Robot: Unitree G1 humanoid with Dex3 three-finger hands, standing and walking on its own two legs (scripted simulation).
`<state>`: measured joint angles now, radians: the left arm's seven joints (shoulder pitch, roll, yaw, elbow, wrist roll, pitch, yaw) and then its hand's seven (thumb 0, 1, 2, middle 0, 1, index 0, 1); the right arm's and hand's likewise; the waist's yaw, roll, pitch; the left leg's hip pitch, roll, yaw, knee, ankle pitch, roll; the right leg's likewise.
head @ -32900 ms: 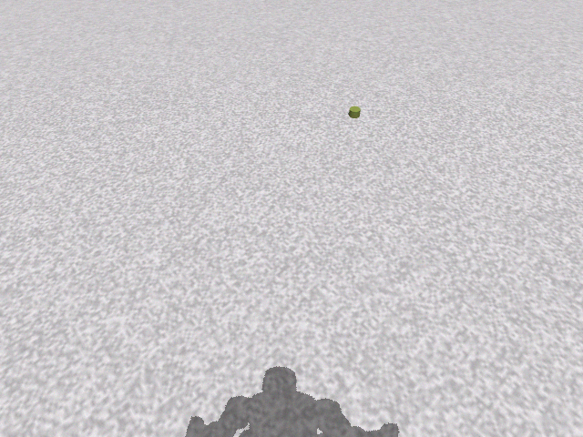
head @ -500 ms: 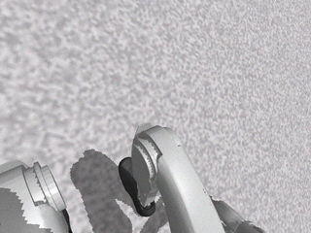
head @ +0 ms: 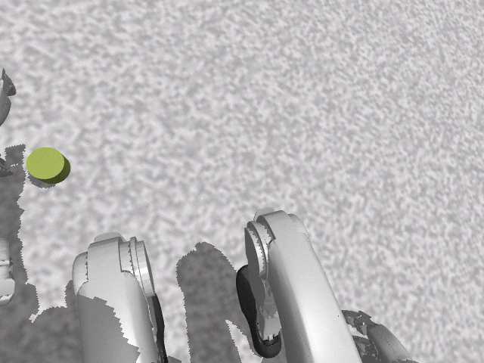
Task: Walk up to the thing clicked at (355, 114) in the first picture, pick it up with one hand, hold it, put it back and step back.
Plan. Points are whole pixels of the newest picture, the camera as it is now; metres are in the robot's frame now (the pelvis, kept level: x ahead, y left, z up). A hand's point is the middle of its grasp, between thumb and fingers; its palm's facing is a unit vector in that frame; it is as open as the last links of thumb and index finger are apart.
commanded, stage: withdraw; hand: left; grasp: from above
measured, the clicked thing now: (49, 166) +0.48 +0.33 -0.32
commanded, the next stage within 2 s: home in 0.36 s
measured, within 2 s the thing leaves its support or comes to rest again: neither
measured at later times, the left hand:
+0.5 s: hand (4, 137) +0.48 +0.35 -0.16, palm faces -0.38 -0.05 -0.92, open 13.9 cm
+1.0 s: hand out of the picture +0.32 +0.31 +0.01, palm faces -0.25 -0.61 -0.75, open 8.0 cm
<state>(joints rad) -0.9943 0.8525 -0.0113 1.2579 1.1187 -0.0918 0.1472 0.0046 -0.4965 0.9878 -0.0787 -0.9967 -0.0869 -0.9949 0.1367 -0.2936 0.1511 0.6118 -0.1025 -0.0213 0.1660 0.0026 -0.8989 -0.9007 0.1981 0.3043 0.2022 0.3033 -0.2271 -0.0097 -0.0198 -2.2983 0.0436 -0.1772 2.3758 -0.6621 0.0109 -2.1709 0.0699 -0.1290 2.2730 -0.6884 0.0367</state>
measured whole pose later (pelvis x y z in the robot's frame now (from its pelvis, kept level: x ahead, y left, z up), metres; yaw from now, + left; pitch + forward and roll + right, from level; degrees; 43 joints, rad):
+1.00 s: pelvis +0.00 +0.00 +0.13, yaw +6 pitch +32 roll -7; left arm -0.32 0.55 0.05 0.51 0.55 0.07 0.01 0.01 0.76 0.87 -0.21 -0.32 -0.21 -0.32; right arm 0.11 -0.28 -0.01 0.60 0.01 0.01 0.05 0.01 -0.90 -0.90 0.20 0.30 0.20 0.30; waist -0.06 0.02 -0.18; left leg -1.91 0.04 -0.10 1.97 -0.63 0.01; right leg -1.82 0.04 -0.07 1.91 -0.66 0.02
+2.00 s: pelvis +0.09 +0.00 +0.37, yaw +13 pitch +10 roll -3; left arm 0.51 0.23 0.03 -0.13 -0.05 0.46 0.02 0.02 0.91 0.90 -0.20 -0.30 -0.20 -0.30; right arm 0.28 -0.22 0.04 0.50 0.01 -0.23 -0.19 0.01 -0.90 -0.90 0.20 0.30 0.20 0.30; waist -0.04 0.04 -0.18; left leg -0.71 0.02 -0.07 1.01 -0.48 -0.01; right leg -0.62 0.01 -0.06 0.94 -0.50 0.00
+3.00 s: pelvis +0.09 +0.01 +0.37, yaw +13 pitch +10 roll -3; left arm 0.50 0.23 0.03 -0.12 -0.06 0.44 0.02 0.02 0.91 0.90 -0.20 -0.30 -0.20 -0.30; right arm 0.29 -0.21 0.04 0.53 0.01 -0.24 -0.18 0.02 -0.90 -0.90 0.20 0.30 0.20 0.30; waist -0.04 0.04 -0.16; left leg -0.71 0.03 -0.06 1.01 -0.48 -0.01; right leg -0.62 0.02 -0.05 0.95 -0.50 0.01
